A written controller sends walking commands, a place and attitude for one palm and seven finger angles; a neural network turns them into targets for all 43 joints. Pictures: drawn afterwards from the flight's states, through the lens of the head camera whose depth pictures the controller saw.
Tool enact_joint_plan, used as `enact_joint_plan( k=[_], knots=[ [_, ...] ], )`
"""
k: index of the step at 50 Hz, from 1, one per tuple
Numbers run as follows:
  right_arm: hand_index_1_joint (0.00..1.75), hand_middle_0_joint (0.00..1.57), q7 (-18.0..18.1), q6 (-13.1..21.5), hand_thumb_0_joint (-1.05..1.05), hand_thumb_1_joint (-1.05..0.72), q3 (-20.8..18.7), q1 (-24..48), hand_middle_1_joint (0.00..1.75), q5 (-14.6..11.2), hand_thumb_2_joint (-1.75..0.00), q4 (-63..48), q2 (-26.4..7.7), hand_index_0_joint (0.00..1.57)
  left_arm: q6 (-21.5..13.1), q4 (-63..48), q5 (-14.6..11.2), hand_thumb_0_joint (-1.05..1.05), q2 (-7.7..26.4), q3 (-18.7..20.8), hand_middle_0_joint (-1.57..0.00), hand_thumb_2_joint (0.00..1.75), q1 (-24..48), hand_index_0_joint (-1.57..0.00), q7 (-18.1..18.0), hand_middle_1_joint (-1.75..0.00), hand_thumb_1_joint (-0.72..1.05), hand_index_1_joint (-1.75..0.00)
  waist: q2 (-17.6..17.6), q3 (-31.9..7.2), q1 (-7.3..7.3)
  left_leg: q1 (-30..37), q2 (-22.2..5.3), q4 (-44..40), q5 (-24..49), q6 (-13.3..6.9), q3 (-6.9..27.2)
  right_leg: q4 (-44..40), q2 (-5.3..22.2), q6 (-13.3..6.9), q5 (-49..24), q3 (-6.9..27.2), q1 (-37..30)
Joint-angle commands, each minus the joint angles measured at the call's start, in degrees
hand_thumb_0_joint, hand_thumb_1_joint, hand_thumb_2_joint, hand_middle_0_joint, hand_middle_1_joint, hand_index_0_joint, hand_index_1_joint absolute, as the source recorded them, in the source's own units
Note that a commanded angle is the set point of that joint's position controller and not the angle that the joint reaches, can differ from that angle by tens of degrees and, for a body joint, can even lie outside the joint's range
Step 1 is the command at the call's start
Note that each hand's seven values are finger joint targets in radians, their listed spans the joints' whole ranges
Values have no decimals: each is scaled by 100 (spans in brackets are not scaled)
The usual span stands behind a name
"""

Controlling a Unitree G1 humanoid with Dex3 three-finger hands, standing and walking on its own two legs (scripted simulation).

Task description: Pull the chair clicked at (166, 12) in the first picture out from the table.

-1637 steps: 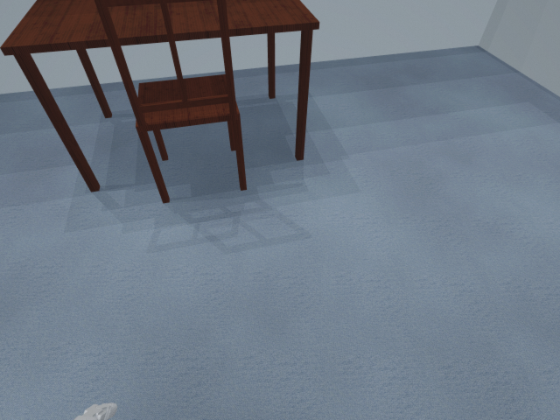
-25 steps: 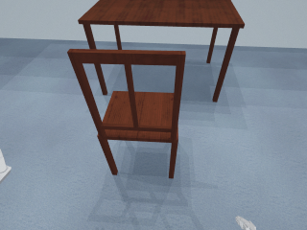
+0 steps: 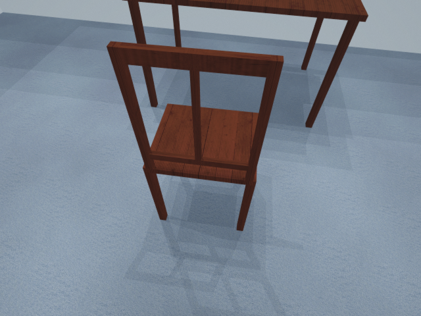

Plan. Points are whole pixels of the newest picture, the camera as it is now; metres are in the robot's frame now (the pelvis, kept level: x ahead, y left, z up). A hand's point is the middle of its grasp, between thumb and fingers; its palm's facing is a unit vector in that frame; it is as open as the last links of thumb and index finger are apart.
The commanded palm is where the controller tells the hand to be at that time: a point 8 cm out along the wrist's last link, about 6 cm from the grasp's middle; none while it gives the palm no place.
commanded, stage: let the arm hang, fingers relaxed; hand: left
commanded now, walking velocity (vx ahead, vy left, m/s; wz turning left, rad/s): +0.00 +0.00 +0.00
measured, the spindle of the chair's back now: (196, 121) +0.63 +0.07 -0.05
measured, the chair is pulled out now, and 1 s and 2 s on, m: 0.67 0.67 0.67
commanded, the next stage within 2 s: look to check the result in 0.70 s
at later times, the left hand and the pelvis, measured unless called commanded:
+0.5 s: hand out of the picture +0.01 +0.16 -0.16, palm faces +0.00 -0.98 -0.18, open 7.3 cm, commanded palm none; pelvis +0.02 +0.00 +0.01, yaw -1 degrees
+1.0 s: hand out of the picture +0.01 +0.14 -0.16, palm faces +0.02 -0.99 -0.16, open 7.4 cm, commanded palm none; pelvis +0.02 -0.01 +0.01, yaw -1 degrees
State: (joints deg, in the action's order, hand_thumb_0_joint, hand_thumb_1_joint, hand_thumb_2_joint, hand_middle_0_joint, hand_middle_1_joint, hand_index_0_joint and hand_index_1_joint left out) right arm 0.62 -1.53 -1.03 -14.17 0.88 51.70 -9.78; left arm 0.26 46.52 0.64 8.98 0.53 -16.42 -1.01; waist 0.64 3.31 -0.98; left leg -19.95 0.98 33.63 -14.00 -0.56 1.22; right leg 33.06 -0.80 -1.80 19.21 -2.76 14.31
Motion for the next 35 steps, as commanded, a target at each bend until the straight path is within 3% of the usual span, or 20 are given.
enact_joint_plan(
  k=[1, 4, 14, 22, 26, 35],
  knots=[
    [30, 20, 41, 179, 0, -90, -109, -449, 30, 6, -90, -14, -472, 20, -96, 15, 0, 0, 585, 111, -20, 90, 4, -20, -91, -30, 90, -30, -120, -376, -70, 935, -519, -645, 1017, -185, 542, -1045, 630, -210, -1041, 734, 181],
    [30, 20, 77, 204, 0, -90, -69, -431, 30, -2, -90, 172, -521, 20, -62, 383, -23, 0, 560, 63, -20, 90, -231, -20, -108, -30, 90, -30, 33, -170, 45, 758, -603, -907, 1069, -253, 612, -1073, 549, -157, -1151, 664, -127],
    [30, 20, 118, 196, 0, -90, -3, -777, 30, -31, -90, 676, -459, 20, -59, 997, -55, 0, 548, -29, -20, 90, -424, -20, -128, -30, 90, -30, -101, 53, 42, 875, -569, -1158, 624, -246, 503, -1342, 605, -175, -814, 719, -170],
    [30, 20, 160, 221, 0, -90, 23, -941, 30, -40, -90, 892, -315, 20, -80, 1248, -63, 0, 379, -42, -20, 90, -598, -20, -157, -30, 90, -30, 63, 168, 40, 921, -582, -1216, 699, -264, 488, -1350, 585, -172, -855, 727, -134],
    [30, 20, 174, 231, 0, -90, 26, -986, 30, -47, -90, 964, -240, 20, -96, 1318, -56, 0, 307, -51, -20, 90, -674, -20, -162, -30, 90, -30, -144, 198, 39, 955, -584, -1174, 807, -272, 479, -1359, 594, -169, -976, 724, -124],
    [30, 20, 195, 249, 0, -90, 24, -1026, 30, -52, -90, 1052, -141, 20, -119, 1376, -49, 0, 200, -50, -20, 90, -789, -20, -178, -30, 90, -30, -163, 219, 40, 1018, -589, -1122, 1004, -279, 455, -1365, 610, -163, -1168, 737, -130]
  ],
)
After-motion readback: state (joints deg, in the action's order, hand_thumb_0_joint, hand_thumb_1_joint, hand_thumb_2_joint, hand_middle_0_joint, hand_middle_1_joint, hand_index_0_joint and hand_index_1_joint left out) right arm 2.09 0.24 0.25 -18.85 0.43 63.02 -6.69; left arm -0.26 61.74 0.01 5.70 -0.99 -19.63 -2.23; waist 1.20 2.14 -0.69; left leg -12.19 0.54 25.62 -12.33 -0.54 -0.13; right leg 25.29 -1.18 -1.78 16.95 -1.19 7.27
